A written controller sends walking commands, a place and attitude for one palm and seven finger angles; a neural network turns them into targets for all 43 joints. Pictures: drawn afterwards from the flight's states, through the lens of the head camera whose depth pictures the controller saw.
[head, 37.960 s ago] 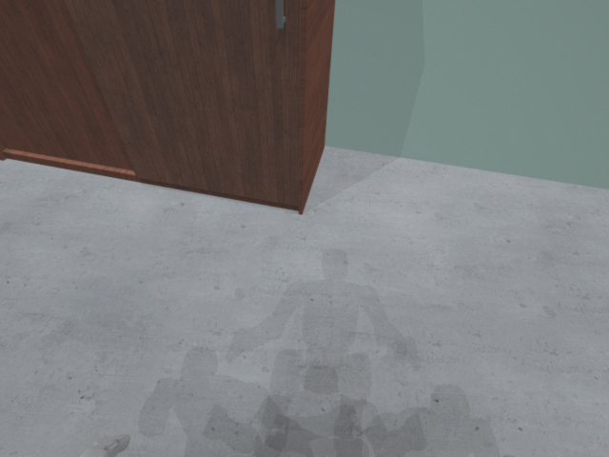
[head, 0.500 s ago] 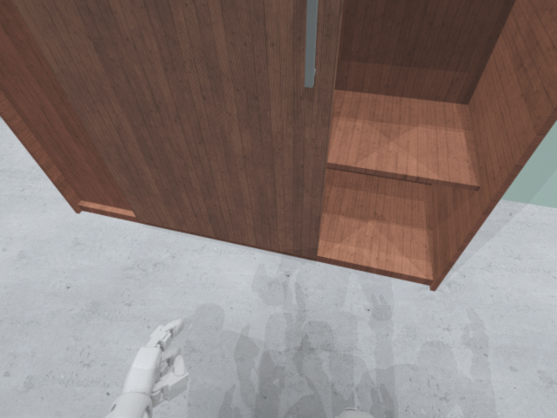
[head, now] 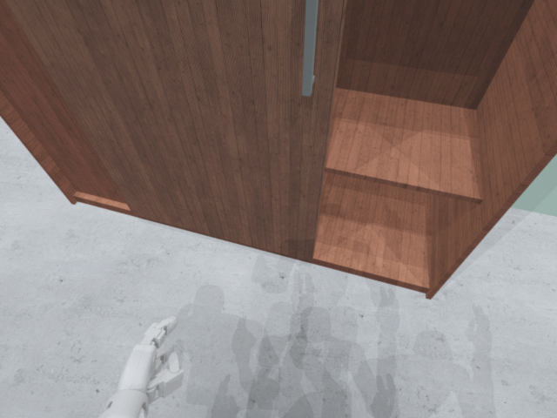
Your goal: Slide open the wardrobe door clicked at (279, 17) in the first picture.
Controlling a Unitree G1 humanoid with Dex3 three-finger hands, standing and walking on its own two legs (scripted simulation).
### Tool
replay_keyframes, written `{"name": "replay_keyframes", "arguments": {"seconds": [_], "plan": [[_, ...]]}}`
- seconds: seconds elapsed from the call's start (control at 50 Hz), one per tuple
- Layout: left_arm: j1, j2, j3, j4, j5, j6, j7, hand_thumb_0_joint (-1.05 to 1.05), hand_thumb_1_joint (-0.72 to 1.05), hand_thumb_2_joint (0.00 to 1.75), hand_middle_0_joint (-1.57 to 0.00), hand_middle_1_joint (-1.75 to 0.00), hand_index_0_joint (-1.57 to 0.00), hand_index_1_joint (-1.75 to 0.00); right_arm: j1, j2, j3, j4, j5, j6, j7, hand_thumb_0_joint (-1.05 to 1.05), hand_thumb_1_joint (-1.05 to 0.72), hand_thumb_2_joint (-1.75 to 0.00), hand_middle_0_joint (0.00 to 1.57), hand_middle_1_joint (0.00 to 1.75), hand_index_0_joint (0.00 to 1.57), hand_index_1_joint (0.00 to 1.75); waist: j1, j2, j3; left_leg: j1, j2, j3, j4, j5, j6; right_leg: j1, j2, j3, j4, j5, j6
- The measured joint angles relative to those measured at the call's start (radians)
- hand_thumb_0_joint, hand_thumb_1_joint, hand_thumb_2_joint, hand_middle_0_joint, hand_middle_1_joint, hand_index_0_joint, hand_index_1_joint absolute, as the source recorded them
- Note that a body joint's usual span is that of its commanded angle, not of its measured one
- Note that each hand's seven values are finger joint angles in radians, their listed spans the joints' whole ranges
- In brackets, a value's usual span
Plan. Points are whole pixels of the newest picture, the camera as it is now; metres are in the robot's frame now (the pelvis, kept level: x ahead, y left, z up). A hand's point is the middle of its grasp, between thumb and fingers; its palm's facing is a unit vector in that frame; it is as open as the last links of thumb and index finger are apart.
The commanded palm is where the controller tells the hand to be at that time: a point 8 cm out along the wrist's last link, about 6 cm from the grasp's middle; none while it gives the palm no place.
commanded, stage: stop stepping back and stand still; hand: right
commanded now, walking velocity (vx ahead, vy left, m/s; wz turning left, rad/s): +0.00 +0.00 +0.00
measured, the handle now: (312, 33) +0.73 -0.01 +0.18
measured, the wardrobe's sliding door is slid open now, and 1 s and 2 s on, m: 0.45 0.45 0.45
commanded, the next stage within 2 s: let the arm hang, fingers relaxed in 0.06 s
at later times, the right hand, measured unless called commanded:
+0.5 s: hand out of the picture +0.01 -0.20 -0.17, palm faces +0.05 +0.98 -0.17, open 7.0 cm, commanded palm none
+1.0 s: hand out of the picture -0.05 -0.21 -0.17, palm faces +0.02 +0.98 -0.19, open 7.4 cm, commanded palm none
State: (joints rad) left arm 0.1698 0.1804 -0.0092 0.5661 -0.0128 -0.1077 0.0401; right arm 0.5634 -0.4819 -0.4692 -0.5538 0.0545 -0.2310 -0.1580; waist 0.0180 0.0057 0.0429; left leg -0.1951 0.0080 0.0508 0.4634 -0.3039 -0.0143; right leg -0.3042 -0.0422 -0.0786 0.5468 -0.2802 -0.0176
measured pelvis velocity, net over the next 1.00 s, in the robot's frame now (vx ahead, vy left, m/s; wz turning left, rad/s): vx -0.04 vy -0.04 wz -0.02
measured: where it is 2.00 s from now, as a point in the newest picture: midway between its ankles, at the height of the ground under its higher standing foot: outside the picture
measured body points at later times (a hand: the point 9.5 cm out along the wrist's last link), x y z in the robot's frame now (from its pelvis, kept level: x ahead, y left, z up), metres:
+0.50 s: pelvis -0.04 -0.02 +0.00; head -0.01 -0.04 +0.44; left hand +0.04 +0.23 -0.14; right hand +0.01 -0.25 -0.16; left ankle -0.04 +0.13 -0.74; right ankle +0.00 -0.10 -0.74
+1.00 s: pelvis -0.04 -0.04 +0.00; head -0.02 -0.04 +0.45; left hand -0.03 +0.19 -0.16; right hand -0.05 -0.26 -0.16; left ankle -0.04 +0.13 -0.74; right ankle +0.00 -0.10 -0.74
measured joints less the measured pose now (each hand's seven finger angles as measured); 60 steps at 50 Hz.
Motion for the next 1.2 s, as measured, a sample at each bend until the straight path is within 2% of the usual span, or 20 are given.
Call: {"name": "replay_keyframes", "arguments": {"seconds": [0.08, 0.16, 0.18, 0.2, 0.24, 0.28, 0.34, 0.42, 0.46, 0.52, 0.72, 0.86, 1.08, 1.2], "plan": [[0.016, 0.015, 0.004, 0.019, -0.004, 0.013, 0.008, 0.01, 0.90, 0.90, -0.20, -0.30, -0.20, -0.30, 0.022, 0.019, 0.006, 0.084, 0.011, 0.025, 0.003, 0.01, -0.89, -0.90, 0.22, 0.30, 0.21, 0.30, -0.006, -0.018, -0.025, 0.003, 0.007, -0.010, -0.013, 0.007, -0.010, 0.008, 0.007, -0.011, -0.017, 0.005, -0.008], [0.038, 0.031, 0.007, 0.043, -0.005, 0.015, 0.020, 0.01, 0.90, 0.90, -0.20, -0.30, -0.20, -0.30, 0.001, 0.081, 0.061, 0.139, 0.008, 0.067, 0.004, 0.01, -0.89, -0.90, 0.21, 0.30, 0.21, 0.30, -0.023, -0.021, -0.034, 0.011, 0.015, -0.009, -0.017, 0.012, -0.016, 0.016, 0.015, -0.011, -0.024, 0.012, -0.016], [0.040, 0.044, 0.011, 0.066, -0.005, -0.002, 0.004, 0.01, 0.90, 0.90, -0.20, -0.30, -0.20, -0.30, -0.031, 0.090, 0.095, 0.192, -0.008, 0.057, 0.018, 0.01, -0.89, -0.90, 0.21, 0.30, 0.21, 0.30, -0.027, -0.027, -0.041, -0.001, 0.018, 0.000, -0.002, 0.012, -0.017, 0.001, 0.018, -0.004, -0.012, 0.013, -0.018], [0.036, 0.065, 0.015, 0.094, -0.002, -0.005, -0.018, 0.01, 0.90, 0.90, -0.20, -0.30, -0.20, -0.30, -0.081, 0.094, 0.145, 0.284, -0.025, 0.067, 0.043, 0.01, -0.89, -0.90, 0.21, 0.30, 0.21, 0.30, -0.033, -0.036, -0.050, -0.017, 0.026, 0.009, 0.019, 0.005, -0.019, -0.017, 0.025, 0.004, 0.004, 0.012, -0.021], [0.013, 0.107, 0.017, 0.146, 0.007, 0.026, -0.046, 0.01, 0.90, 0.90, -0.20, -0.30, -0.20, -0.30, -0.180, 0.117, 0.246, 0.514, -0.046, 0.140, 0.092, 0.01, -0.90, -0.90, 0.21, 0.30, 0.20, 0.30, -0.038, -0.059, -0.067, -0.048, 0.041, 0.016, 0.061, -0.017, -0.025, -0.048, 0.039, 0.010, 0.036, 0.006, -0.031], [-0.015, 0.130, 0.020, 0.187, 0.020, 0.061, -0.055, 0.01, 0.90, 0.90, -0.20, -0.30, -0.20, -0.30, -0.250, 0.155, 0.331, 0.759, -0.061, 0.212, 0.126, 0.00, -0.90, -0.90, 0.20, 0.30, 0.20, 0.30, -0.027, -0.077, -0.074, -0.075, 0.054, 0.016, 0.100, -0.030, -0.032, -0.069, 0.050, 0.010, 0.057, 0.002, -0.040], [-0.031, 0.124, 0.017, 0.224, 0.035, 0.090, -0.058, 0.01, 0.90, 0.90, -0.20, -0.30, -0.20, -0.30, -0.292, 0.218, 0.428, 1.055, -0.073, 0.273, 0.155, 0.01, -0.91, -0.90, 0.20, 0.30, 0.20, 0.30, -0.002, -0.067, -0.060, -0.089, 0.066, 0.009, 0.128, -0.035, -0.036, -0.070, 0.060, 0.003, 0.060, 0.008, -0.046], [-0.003, 0.083, 0.002, 0.278, 0.045, 0.113, -0.056, 0.00, 0.90, 0.90, -0.20, -0.30, -0.20, -0.30, -0.286, 0.300, 0.499, 1.302, -0.072, 0.296, 0.163, 0.01, -0.91, -0.90, 0.20, 0.30, 0.20, 0.30, 0.008, -0.007, -0.022, -0.074, 0.069, 0.006, 0.120, -0.025, -0.035, -0.046, 0.064, 0.000, 0.033, 0.029, -0.044], [0.022, 0.060, -0.004, 0.314, 0.046, 0.123, -0.053, 0.00, 0.90, 0.90, -0.20, -0.30, -0.20, -0.30, -0.286, 0.311, 0.471, 1.369, -0.060, 0.284, 0.138, -0.01, -0.96, -0.90, 0.21, 0.30, 0.21, 0.30, 0.000, 0.016, -0.005, -0.060, 0.063, 0.016, 0.096, -0.009, -0.032, -0.040, 0.061, 0.010, 0.018, 0.043, -0.041], [0.051, 0.036, -0.005, 0.370, 0.046, 0.137, -0.048, 0.00, 0.90, 0.90, -0.20, -0.30, -0.20, -0.30, -0.284, 0.286, 0.467, 1.448, -0.064, 0.271, 0.142, -0.02, -1.00, -0.90, 0.21, 0.30, 0.21, 0.30, -0.014, 0.026, 0.012, -0.039, 0.054, 0.028, 0.054, 0.018, -0.027, -0.031, 0.055, 0.021, -0.004, 0.062, -0.038], [0.091, 0.013, 0.015, 0.471, 0.038, 0.147, -0.034, 0.00, 0.90, 0.90, -0.20, -0.30, -0.20, -0.30, -0.242, 0.280, 0.469, 1.623, -0.068, 0.262, 0.141, 0.00, -0.93, -0.90, 0.21, 0.30, 0.20, 0.30, -0.012, -0.037, 0.013, -0.013, 0.061, 0.012, -0.011, 0.064, -0.036, -0.001, 0.064, 0.003, -0.063, 0.097, -0.055], [0.091, -0.005, 0.018, 0.512, 0.037, 0.138, -0.031, 0.00, 0.91, 0.90, -0.20, -0.30, -0.20, -0.30, -0.255, 0.297, 0.469, 1.659, -0.069, 0.252, 0.134, 0.00, -0.92, -0.90, 0.20, 0.30, 0.20, 0.30, -0.012, -0.041, 0.007, -0.016, 0.072, -0.005, -0.016, 0.070, -0.043, 0.012, 0.075, -0.014, -0.091, 0.110, -0.064], [0.075, -0.015, 0.021, 0.542, 0.036, 0.124, -0.027, 0.00, 0.91, 0.90, -0.20, -0.30, -0.20, -0.30, -0.306, 0.342, 0.476, 1.668, -0.072, 0.239, 0.130, 0.00, -0.91, -0.90, 0.20, 0.30, 0.20, 0.30, -0.008, -0.012, -0.002, -0.003, 0.078, -0.017, -0.028, 0.072, -0.052, 0.033, 0.081, -0.026, -0.111, 0.111, -0.069], [0.069, -0.017, 0.021, 0.545, 0.036, 0.118, -0.024, 0.00, 0.91, 0.90, -0.20, -0.30, -0.20, -0.30, -0.313, 0.336, 0.471, 1.675, -0.071, 0.237, 0.129, 0.01, -0.92, -0.90, 0.20, 0.30, 0.20, 0.30, -0.006, -0.003, 0.001, 0.005, 0.079, -0.016, -0.040, 0.072, -0.054, 0.039, 0.083, -0.026, -0.119, 0.108, -0.069]]}}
